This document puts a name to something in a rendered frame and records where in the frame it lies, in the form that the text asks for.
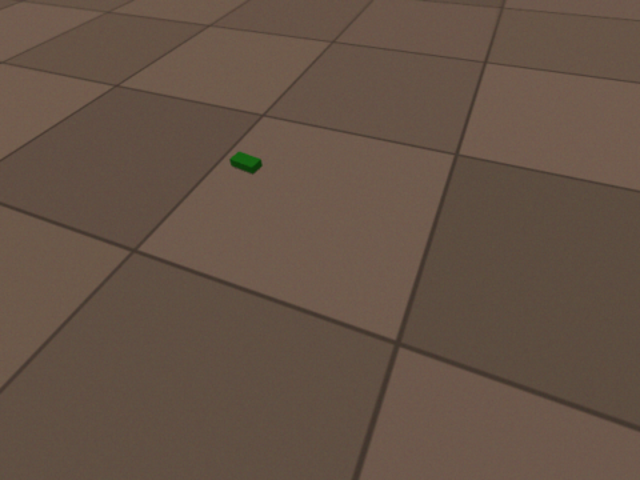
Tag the small box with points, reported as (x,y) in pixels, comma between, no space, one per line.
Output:
(246,162)

